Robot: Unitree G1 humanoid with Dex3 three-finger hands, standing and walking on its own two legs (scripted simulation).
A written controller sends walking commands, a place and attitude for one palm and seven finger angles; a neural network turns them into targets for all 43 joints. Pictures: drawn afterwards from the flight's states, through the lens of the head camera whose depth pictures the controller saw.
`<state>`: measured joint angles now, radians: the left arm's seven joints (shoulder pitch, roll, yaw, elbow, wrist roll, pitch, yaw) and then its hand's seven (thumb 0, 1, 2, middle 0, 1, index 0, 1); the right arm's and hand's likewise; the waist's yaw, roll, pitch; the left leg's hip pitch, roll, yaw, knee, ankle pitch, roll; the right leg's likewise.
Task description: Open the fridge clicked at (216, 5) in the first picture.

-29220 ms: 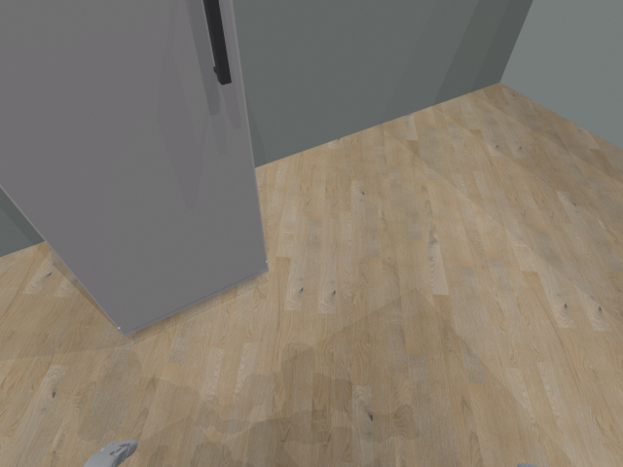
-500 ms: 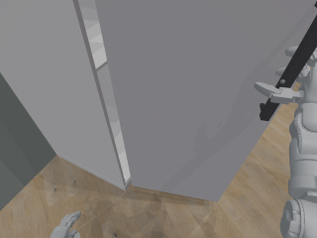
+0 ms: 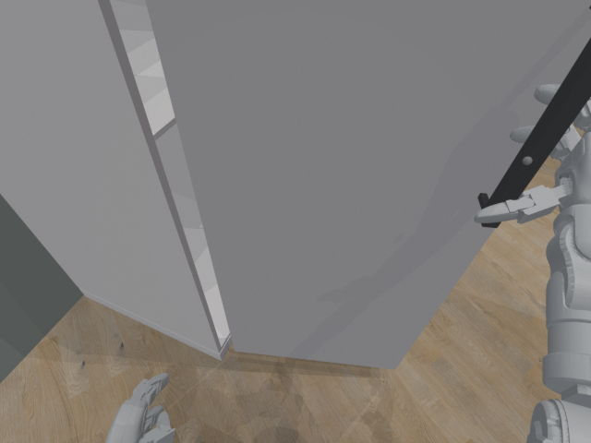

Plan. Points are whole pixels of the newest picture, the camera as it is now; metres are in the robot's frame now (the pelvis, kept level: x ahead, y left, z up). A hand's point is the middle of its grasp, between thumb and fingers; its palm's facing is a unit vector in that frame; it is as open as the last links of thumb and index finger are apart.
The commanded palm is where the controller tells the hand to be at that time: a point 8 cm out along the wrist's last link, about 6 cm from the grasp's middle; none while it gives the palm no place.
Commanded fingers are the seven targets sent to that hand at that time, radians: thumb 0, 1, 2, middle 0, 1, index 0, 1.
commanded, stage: slip the hand off the handle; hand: right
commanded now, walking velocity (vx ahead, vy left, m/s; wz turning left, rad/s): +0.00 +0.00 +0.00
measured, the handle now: (534, 133) +0.44 -0.25 +0.23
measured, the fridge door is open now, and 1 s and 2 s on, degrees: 72 72 72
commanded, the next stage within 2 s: draw the hand back to the body in 1.16 s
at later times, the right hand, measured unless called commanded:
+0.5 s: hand out of the picture +0.36 -0.31 +0.22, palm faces +0.31 +0.94 -0.17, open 14.7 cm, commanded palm +0.32 -0.35 +0.23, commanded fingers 0.00 0.55 -0.20 0.25 1.15 0.25 1.15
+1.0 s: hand out of the picture +0.28 -0.30 +0.22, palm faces +0.34 +0.92 -0.17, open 14.7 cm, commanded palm +0.24 -0.33 +0.23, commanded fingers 0.00 0.55 -0.20 0.25 1.15 0.25 1.15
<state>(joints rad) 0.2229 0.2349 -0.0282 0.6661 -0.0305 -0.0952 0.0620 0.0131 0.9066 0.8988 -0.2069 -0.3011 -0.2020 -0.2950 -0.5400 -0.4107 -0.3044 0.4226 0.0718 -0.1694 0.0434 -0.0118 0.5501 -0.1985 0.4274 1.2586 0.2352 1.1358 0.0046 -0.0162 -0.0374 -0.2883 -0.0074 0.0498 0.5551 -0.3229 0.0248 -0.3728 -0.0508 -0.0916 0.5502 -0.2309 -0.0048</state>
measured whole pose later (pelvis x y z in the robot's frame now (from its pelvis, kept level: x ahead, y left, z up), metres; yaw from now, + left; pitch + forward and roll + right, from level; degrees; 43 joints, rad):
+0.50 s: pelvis +0.00 -0.01 +0.00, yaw -2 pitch +3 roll +1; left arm 0.24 0.26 -0.03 0.67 -0.05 -0.06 0.11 0.01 0.91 0.90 -0.21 -0.30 -0.20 -0.29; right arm -0.49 -0.53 -0.44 0.44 0.16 -0.14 0.21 -0.01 0.55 -0.20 0.26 1.16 0.26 1.15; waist -0.01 -0.02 -0.03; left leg -0.29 0.00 0.08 0.56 -0.33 0.02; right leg -0.40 -0.04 -0.06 0.59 -0.25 -0.01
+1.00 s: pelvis -0.02 -0.01 +0.00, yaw -1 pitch +0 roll +1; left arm 0.21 0.24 -0.05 0.65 -0.05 -0.12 0.10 0.02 0.91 0.90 -0.21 -0.30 -0.20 -0.30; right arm -0.20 -0.43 -0.42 0.08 0.20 -0.10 0.15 -0.01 0.55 -0.20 0.26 1.15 0.26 1.15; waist -0.05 -0.03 -0.04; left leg -0.24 0.00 0.07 0.55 -0.31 0.01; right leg -0.35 -0.04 -0.07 0.58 -0.23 -0.02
